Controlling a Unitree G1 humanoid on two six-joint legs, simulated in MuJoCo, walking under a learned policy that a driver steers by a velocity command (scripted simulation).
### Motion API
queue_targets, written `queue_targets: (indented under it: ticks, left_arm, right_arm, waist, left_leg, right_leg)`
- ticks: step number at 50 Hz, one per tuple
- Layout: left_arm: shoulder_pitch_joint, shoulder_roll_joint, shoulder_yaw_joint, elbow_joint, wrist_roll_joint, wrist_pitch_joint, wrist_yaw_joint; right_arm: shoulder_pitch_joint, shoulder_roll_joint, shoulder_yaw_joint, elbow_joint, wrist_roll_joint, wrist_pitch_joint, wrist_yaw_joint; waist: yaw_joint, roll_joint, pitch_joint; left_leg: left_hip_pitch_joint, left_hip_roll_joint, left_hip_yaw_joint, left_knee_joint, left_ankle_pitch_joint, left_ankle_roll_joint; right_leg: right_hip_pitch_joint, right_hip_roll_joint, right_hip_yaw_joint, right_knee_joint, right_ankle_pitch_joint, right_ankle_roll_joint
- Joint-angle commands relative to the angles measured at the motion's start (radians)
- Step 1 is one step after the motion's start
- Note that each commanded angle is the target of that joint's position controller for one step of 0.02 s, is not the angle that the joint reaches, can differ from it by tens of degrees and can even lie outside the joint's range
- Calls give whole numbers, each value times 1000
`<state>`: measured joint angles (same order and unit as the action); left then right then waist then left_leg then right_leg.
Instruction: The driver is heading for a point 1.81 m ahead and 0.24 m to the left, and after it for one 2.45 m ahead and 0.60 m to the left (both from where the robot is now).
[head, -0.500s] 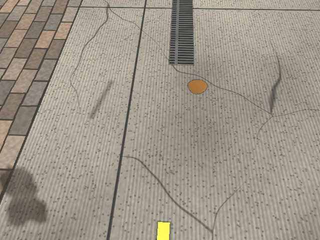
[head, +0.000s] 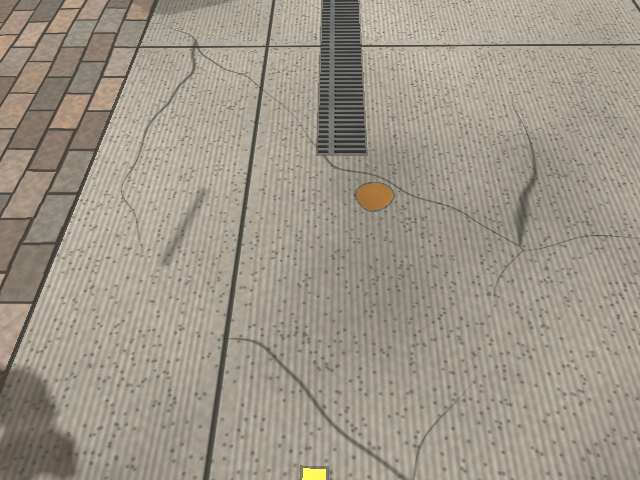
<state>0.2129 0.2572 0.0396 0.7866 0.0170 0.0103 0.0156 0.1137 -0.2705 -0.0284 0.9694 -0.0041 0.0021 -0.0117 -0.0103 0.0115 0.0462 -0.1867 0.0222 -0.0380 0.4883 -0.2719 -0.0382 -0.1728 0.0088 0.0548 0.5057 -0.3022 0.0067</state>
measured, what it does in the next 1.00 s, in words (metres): lifts its right foot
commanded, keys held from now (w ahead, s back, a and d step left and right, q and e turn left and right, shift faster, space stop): no key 0.62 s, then w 0.38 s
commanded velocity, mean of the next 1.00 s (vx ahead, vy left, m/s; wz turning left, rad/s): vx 0.10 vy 0.00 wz -0.01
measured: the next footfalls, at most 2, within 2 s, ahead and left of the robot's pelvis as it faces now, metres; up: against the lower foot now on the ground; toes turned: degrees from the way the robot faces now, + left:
right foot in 1.28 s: +0.41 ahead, -0.11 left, +0.00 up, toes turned -1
left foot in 1.82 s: +0.71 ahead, +0.14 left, +0.00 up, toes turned +3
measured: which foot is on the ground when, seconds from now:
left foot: down 0.00-1.00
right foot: down 0.00-0.84, up 0.86-1.00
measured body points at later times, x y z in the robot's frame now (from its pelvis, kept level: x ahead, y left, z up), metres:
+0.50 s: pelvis +0.00 -0.01 +0.00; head +0.01 -0.01 +0.45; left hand +0.07 +0.25 -0.13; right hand +0.04 -0.28 -0.15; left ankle +0.00 +0.14 -0.74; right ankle -0.02 -0.13 -0.74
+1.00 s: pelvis +0.07 +0.03 +0.01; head +0.08 +0.05 +0.46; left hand +0.16 +0.30 -0.13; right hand +0.02 -0.22 -0.13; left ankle +0.00 +0.12 -0.74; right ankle +0.06 -0.11 -0.66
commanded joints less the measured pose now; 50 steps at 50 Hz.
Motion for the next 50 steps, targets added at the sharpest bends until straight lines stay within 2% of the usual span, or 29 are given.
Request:
queue_targets:
  ticks: [1,8,15,31,32,33,35,36,37,38,39,40,41,42,43,44,45,46,48,49,50]
  left_arm:
    - [-7,124,24,-38,-1,-23,5]
    - [4,117,15,7,-5,-29,8]
    - [13,107,8,54,-8,-29,9]
    - [45,95,-6,150,-14,-26,14]
    - [61,91,-7,163,-14,-25,15]
    - [64,103,-3,168,-20,-20,19]
    - [72,138,8,164,-28,-20,22]
    - [95,157,15,167,-33,-27,20]
    - [120,180,24,173,-38,-35,18]
    - [131,190,30,177,-42,-44,17]
    - [106,182,29,168,-43,-50,16]
    - [56,170,26,151,-46,-54,13]
    - [-13,152,20,126,-51,-53,10]
    - [-59,117,11,102,-47,-57,7]
    - [-83,44,-8,73,-38,-70,4]
    - [-93,60,-1,38,-53,-89,10]
    - [-70,101,9,51,-69,-102,7]
    - [-35,97,9,72,-71,-111,-4]
    - [-54,109,22,79,-49,-123,-13]
    - [-77,106,26,74,-41,-125,-21]
    - [-89,87,24,70,-39,-124,-29]
  right_arm:
    - [-10,-114,-24,-18,1,-2,-10]
    - [5,-118,-25,40,2,-1,-17]
    - [30,-117,-23,83,3,-1,-25]
    - [90,-93,-13,129,3,2,-34]
    - [109,-79,-9,138,4,3,-35]
    - [114,-76,-10,140,10,4,-36]
    - [93,-74,-10,118,14,-6,-34]
    - [74,-61,-7,102,14,-20,-29]
    - [70,-37,-2,90,17,-38,-21]
    - [68,-27,1,83,20,-54,-12]
    - [86,-27,-1,83,26,-69,-3]
    - [129,-18,1,94,32,-81,6]
    - [210,-19,-3,123,35,-89,10]
    - [303,-53,-15,160,26,-92,11]
    - [425,-154,-41,189,24,-95,11]
    - [482,-234,-54,190,9,-106,26]
    - [395,-158,-33,162,1,-120,27]
    - [347,-106,-21,135,8,-127,27]
    - [311,-79,-11,111,16,-124,31]
    - [332,-49,-2,113,11,-116,29]
    - [359,-40,2,115,7,-109,24]
  waist:
    - [-6,-59,-30]
    - [-5,-29,-27]
    - [-5,-24,-29]
    - [-2,-16,-11]
    - [-3,-24,-31]
    - [1,-37,-17]
    - [15,-89,56]
    - [27,-131,87]
    - [31,-184,95]
    - [31,-205,111]
    - [10,-198,121]
    - [-25,-193,126]
    - [-75,-162,120]
    - [-105,-72,98]
    - [-128,181,38]
    - [-131,298,34]
    - [-78,152,81]
    - [-52,110,95]
    - [-39,79,88]
    - [-44,86,72]
    - [-48,98,55]
  left_leg:
    - [22,15,-5,-44,154,18]
    - [21,14,-6,-54,158,6]
    - [18,14,-4,-58,161,4]
    - [6,6,4,-63,160,8]
    - [11,-9,22,-57,69,10]
    - [-15,-36,49,-27,-71,18]
    - [-126,-62,74,53,-286,41]
    - [-184,-60,81,112,-279,49]
    - [-217,-57,95,193,-220,53]
    - [-212,-32,73,250,-183,67]
    - [-195,-14,60,249,-181,87]
    - [-131,-9,64,163,-185,111]
    - [16,-18,66,16,-146,128]
    - [153,17,-21,-75,-92,131]
    - [277,195,-335,-235,-245,199]
    - [308,366,-684,-350,-299,315]
    - [284,373,-656,-335,-282,318]
    - [284,324,-535,-326,-234,283]
    - [303,260,-353,-337,-34,222]
    - [297,224,-272,-341,85,203]
    - [299,203,-217,-341,193,200]
  right_leg:
    - [-37,-60,61,-102,208,-25]
    - [-31,-52,53,-105,198,-30]
    - [-26,-41,37,-107,197,-31]
    - [-40,-22,10,-110,175,-23]
    - [-33,-15,6,-121,68,-27]
    - [-47,-8,11,-132,-121,-41]
    - [-107,-63,105,-192,-447,-96]
    - [-109,-122,192,-238,-528,-133]
    - [-96,-199,301,-289,-574,-175]
    - [-126,-256,387,-321,-572,-213]
    - [-151,-274,405,-324,-539,-224]
    - [-185,-258,366,-298,-488,-208]
    - [-257,-200,275,-243,-410,-168]
    - [-331,-117,159,-87,-262,-118]
    - [-453,16,-42,247,-152,-41]
    - [-591,54,-22,467,-289,-32]
    - [-651,-12,51,610,-239,-50]
    - [-676,-47,53,645,-135,-69]
    - [-692,-101,14,594,13,-76]
    - [-660,-113,-8,558,59,-69]
    - [-639,-113,-33,526,91,-56]
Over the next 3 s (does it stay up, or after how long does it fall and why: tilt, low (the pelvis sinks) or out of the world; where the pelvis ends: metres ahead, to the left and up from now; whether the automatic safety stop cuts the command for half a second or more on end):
stays up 1.20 0.05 -0.01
